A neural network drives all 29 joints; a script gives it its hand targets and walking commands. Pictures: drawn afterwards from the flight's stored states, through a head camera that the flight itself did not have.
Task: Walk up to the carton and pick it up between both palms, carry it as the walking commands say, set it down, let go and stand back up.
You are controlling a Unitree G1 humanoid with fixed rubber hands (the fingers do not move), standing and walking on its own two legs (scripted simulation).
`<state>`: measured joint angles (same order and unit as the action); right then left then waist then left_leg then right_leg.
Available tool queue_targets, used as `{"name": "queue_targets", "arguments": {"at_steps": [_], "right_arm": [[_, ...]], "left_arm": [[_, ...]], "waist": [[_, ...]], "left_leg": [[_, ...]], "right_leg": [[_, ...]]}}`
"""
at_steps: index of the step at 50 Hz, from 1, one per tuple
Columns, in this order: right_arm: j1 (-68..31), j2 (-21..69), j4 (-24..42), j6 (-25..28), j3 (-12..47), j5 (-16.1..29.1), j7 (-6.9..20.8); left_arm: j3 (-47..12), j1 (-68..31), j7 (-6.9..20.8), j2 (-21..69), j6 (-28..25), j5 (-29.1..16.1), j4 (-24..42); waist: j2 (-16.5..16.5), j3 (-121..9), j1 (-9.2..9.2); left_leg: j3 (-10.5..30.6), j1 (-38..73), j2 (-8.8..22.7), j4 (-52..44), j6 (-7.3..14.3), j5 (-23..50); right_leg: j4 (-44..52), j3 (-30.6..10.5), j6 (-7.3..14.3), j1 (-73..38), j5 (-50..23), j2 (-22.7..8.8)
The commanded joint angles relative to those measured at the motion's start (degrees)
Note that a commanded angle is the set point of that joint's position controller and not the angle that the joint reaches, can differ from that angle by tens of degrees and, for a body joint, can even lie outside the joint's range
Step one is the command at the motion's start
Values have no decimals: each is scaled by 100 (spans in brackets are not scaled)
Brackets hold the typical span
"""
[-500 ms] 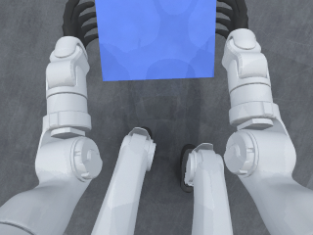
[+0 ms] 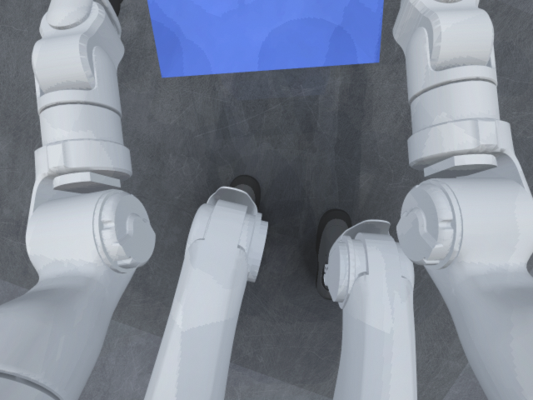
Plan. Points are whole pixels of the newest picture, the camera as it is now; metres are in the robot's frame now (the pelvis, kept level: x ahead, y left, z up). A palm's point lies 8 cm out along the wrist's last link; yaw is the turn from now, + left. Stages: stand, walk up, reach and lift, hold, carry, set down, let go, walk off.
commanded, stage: set down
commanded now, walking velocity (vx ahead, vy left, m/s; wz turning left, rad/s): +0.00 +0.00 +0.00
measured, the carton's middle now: out of the picture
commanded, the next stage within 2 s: none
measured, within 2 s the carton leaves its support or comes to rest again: rests again in 1.30 s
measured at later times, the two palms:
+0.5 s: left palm out of the picture +0.53 +0.30 -0.19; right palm out of the picture +0.60 -0.03 -0.20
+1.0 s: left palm out of the picture +0.53 +0.29 -0.22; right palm out of the picture +0.60 -0.04 -0.23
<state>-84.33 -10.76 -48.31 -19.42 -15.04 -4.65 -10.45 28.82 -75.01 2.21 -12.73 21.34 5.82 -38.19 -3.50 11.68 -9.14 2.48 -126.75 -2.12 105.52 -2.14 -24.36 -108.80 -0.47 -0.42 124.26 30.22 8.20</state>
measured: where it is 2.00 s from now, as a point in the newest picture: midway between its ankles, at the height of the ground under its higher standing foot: (282, 252)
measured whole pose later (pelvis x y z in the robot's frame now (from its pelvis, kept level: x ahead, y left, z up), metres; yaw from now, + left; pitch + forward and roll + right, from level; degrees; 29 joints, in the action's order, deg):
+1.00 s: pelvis +0.01 +0.00 -0.06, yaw +0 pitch +36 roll +2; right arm -96.7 -18.2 -65.0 -15.4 -3.4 3.6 -9.7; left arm 21.9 -86.6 2.8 -21.5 16.6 -0.8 -55.0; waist -3.6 26.3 -10.3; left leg 0.1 -127.0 0.6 121.3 -1.2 -30.4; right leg -125.0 -0.3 -0.2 125.3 35.8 9.7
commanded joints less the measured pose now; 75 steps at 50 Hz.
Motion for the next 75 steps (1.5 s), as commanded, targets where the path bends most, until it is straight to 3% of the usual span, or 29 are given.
{"name": "queue_targets", "arguments": {"at_steps": [1,6,7,9,11,12,14,17,21,24,26,29,32,34,35,38,41,46,48,51,55,59,60,62,64,69,73,74,75], "right_arm": [[-3436,5548,401,162,2166,772,1566],[-3903,5413,780,91,2548,1175,1569],[-4159,5251,994,65,2611,1243,1553],[-4292,5184,1089,34,2812,1466,1521],[-4506,5013,1480,76,3000,1679,1484],[-4689,4827,1415,109,2911,1676,1451],[-4743,4620,1240,203,2747,1570,1422],[-4317,4498,58,279,2302,1272,1598],[-3371,4347,-1142,263,1705,840,2014],[-2934,4267,-1117,400,1245,563,1982],[-3389,4297,-601,578,1398,760,1896],[-4328,4366,473,856,2153,1402,1699],[-4785,4418,674,861,2687,1698,1482],[-4882,4312,755,814,2881,1809,1391],[-4915,4372,738,766,2988,1842,1370],[-4440,4436,390,700,2898,1785,1407],[-4200,4491,4,725,2609,1698,1479],[-3688,4622,-870,575,2206,1285,1590],[-3850,4428,-597,609,2109,1226,1594],[-3967,4302,-406,675,2011,1226,1611],[-4308,4203,-30,788,2341,1474,1561],[-4466,4112,194,896,2440,1606,1475],[-4447,4127,81,887,2441,1658,1455],[-4278,4002,-51,897,2363,1593,1448],[-4105,3896,-370,857,2307,1524,1486],[-3787,3933,-735,833,2140,1309,1637],[-3864,3979,-646,853,2215,1397,1745],[-3731,3942,-637,859,2131,1337,1749],[-3615,4002,-743,852,2117,1288,1771]], "left_arm": [[-2762,-4012,1498,4365,-172,-1100,578],[-3039,-4646,1411,3932,-176,-1336,989],[-3119,-4920,1356,3802,-179,-1434,1228],[-3379,-5122,1262,3793,-145,-1641,1320],[-3578,-5540,1157,3448,-168,-1729,1976],[-3572,-5800,1110,3346,-242,-1855,2027],[-3608,-5882,1025,3430,-317,-1989,1641],[-3039,-4883,1059,3821,-291,-1503,-47],[-2212,-3361,1293,3970,-146,-614,-1815],[-1942,-3454,1375,4051,-308,-523,-1321],[-2102,-3961,1348,3978,-492,-809,-749],[-2474,-4570,1201,3780,-774,-1256,183],[-2551,-5040,1092,3215,-878,-1527,495],[-2633,-5018,1051,2939,-850,-1688,325],[-2635,-5009,1070,2970,-794,-1656,135],[-2733,-4924,1119,3046,-784,-1594,-3],[-2731,-4934,1189,3203,-772,-1555,-248],[-2383,-4365,1437,3353,-656,-1247,-973],[-2278,-4411,1507,3254,-647,-1234,-915],[-2128,-4056,1561,3401,-622,-1102,-1225],[-2131,-4341,1482,3071,-750,-1168,-784],[-2329,-4873,1352,2946,-938,-1413,-123],[-2422,-4853,1324,2867,-938,-1421,-194],[-2557,-4872,1285,2961,-926,-1519,-291],[-2510,-4759,1271,2941,-901,-1443,-547],[-2381,-4475,1287,3176,-854,-1322,-1026],[-2222,-4320,1282,3063,-912,-1191,-1014],[-2279,-4327,1285,3177,-915,-1241,-969],[-2241,-4311,1299,3205,-905,-1248,-1023]], "waist": [[-481,-9283,-583],[-210,-10277,-817],[-310,-10665,-728],[-31,-11342,-771],[302,-11275,-1000],[191,-10798,-842],[-3,-9734,-530],[-146,-7504,-510],[-258,-5197,-750],[-346,-4998,-612],[-442,-5336,-526],[-557,-6549,-790],[-826,-7430,-1068],[-949,-7752,-967],[-997,-7827,-1060],[-543,-7252,-1153],[-235,-6356,-1039],[-567,-5335,-896],[-748,-5123,-809],[-717,-4703,-907],[-746,-5166,-1101],[-700,-5846,-980],[-577,-5880,-1048],[-358,-5652,-852],[-204,-5251,-865],[-462,-4620,-687],[-514,-4323,-963],[-537,-4366,-814],[-519,-4374,-857]], "left_leg": [[-738,4105,-163,-321,56,1651],[-852,4809,-95,-53,32,1919],[-793,5086,-65,-18,26,1888],[-796,5717,-63,233,-22,2360],[-745,6171,-80,297,-19,2949],[-741,5960,-85,281,1,2553],[-608,5699,-89,278,20,2237],[-478,4857,-41,244,107,1385],[-375,4038,-19,176,212,870],[-333,3814,-85,277,219,1457],[-206,4010,-87,460,242,1987],[-178,4613,-94,764,284,2922],[-288,4606,-62,930,266,3039],[-292,4739,-29,976,262,2925],[-380,4467,10,949,239,2583],[-450,4364,3,909,199,2692],[-481,3997,3,815,202,2267],[-578,3077,27,817,237,1445],[-553,2849,25,781,288,1216],[-490,2652,-12,778,330,1273],[-491,2821,24,969,355,1652],[-443,3177,44,1048,307,2019],[-446,3257,17,1032,288,2100],[-388,3558,39,1024,220,2146],[-404,3493,61,954,177,1894],[-271,3578,-15,958,269,1751],[-215,3635,-5,1034,394,2021],[-191,3650,-16,1034,381,2045],[-226,3569,-8,1058,365,1992]], "right_leg": [[505,262,86,-3853,-995,227],[129,254,83,-4321,-1264,218],[7,347,73,-4575,-1266,229],[-189,296,104,-4797,-1544,197],[-325,281,98,-4403,-1568,232],[-288,273,108,-4078,-1311,234],[-342,354,105,-3503,-998,209],[-307,440,164,-2432,-170,172],[-343,476,152,-1089,473,207],[-331,465,107,-1018,-138,250],[-449,424,114,-1124,-514,241],[-686,362,104,-1585,-1125,243],[-777,240,93,-2496,-1469,164],[-835,278,75,-2952,-1437,145],[-835,215,99,-3438,-1448,128],[-844,149,127,-3285,-1542,179],[-813,173,156,-2705,-1183,220],[-687,132,156,-2578,-832,170],[-677,173,150,-2558,-731,170],[-691,164,135,-2283,-749,189],[-774,28,164,-2473,-1083,153],[-893,20,205,-2847,-1448,171],[-953,56,187,-2800,-1430,173],[-958,108,209,-2567,-1231,181],[-909,108,225,-2378,-988,183],[-980,226,220,-1845,-642,161],[-1002,159,215,-1488,-669,164],[-1006,197,193,-1554,-726,178],[-982,148,222,-1659,-774,179]]}}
